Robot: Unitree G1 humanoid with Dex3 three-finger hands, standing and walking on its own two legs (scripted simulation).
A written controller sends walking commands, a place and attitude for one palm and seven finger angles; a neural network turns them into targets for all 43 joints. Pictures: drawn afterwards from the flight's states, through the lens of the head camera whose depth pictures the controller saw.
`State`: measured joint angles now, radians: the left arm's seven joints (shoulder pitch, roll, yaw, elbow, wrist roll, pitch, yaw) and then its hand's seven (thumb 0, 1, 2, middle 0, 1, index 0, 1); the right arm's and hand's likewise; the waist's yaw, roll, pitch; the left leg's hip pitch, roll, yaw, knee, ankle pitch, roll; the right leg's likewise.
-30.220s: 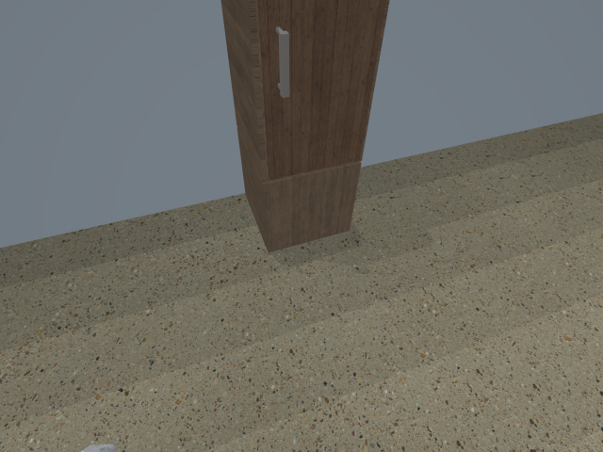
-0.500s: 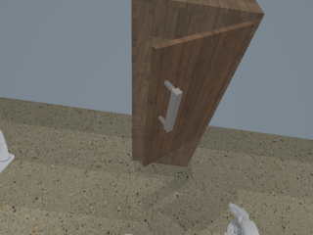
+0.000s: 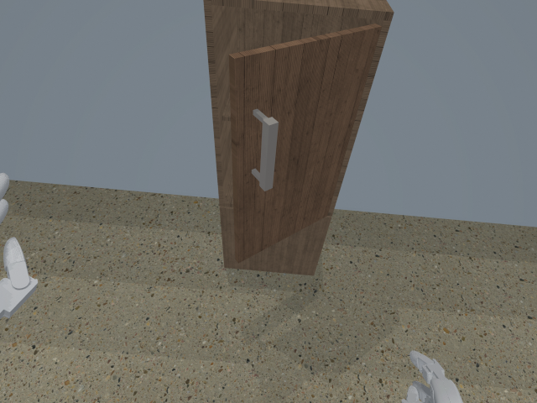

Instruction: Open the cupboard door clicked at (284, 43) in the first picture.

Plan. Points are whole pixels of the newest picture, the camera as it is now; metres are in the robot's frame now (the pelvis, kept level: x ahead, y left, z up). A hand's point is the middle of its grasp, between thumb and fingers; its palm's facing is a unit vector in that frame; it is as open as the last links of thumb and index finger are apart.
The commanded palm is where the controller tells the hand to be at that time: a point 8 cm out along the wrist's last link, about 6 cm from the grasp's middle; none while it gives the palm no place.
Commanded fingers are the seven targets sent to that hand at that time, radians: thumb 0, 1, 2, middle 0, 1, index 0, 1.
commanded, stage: stop stepping back and stand still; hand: left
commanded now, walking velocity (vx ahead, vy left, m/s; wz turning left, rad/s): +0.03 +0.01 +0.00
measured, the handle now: (262, 151) +0.56 +0.06 +0.07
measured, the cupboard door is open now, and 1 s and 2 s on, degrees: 38 38 38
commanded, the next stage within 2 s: let the arm hang, fingers relaxed in 0.62 s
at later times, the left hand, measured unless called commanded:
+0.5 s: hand out of the picture +0.12 +0.29 +0.17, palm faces +0.49 -0.76 -0.42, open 7.4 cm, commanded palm +0.05 +0.32 +0.19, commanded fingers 0.00 0.90 0.90 -0.20 -0.30 -0.20 -0.30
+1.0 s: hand out of the picture -0.04 +0.18 -0.16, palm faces +0.08 -0.97 -0.21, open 7.3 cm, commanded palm none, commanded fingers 0.00 0.90 0.90 -0.20 -0.30 -0.20 -0.30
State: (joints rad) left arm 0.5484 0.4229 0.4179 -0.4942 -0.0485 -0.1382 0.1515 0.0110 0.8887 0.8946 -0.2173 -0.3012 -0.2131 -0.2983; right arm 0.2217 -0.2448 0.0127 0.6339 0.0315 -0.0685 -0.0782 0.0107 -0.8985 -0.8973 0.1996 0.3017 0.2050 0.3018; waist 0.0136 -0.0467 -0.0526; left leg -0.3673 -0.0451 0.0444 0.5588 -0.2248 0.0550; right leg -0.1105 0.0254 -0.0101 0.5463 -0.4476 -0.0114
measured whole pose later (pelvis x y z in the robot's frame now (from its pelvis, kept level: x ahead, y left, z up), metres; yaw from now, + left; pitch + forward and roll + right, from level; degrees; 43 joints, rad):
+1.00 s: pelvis -0.09 +0.00 +0.00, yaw +6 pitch -1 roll +1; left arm 0.27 0.16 0.00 0.86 0.02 0.05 0.01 0.01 0.94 0.89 -0.20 -0.30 -0.20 -0.29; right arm 0.18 -0.24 -0.01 0.93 -0.03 0.02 0.00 0.01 -0.90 -0.90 0.20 0.30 0.20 0.30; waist -0.04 0.01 0.05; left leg -0.33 -0.01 -0.02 0.60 -0.26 0.00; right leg -0.26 0.02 -0.01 0.64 -0.36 -0.04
